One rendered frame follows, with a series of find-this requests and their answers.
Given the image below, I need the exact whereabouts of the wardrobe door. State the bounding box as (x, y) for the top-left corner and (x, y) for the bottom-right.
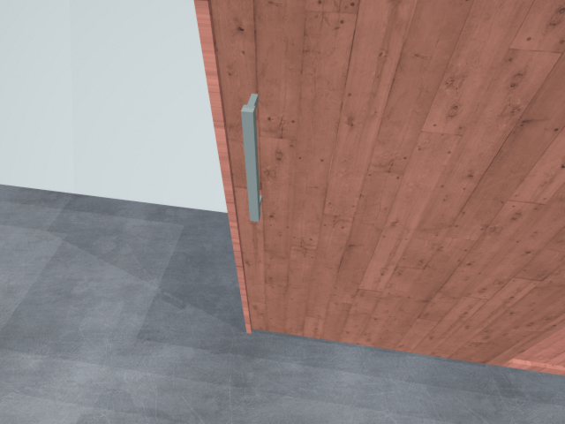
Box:
(513, 328), (565, 367)
(211, 0), (565, 366)

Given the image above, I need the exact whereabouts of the handle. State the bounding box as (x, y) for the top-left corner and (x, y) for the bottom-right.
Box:
(241, 94), (262, 222)

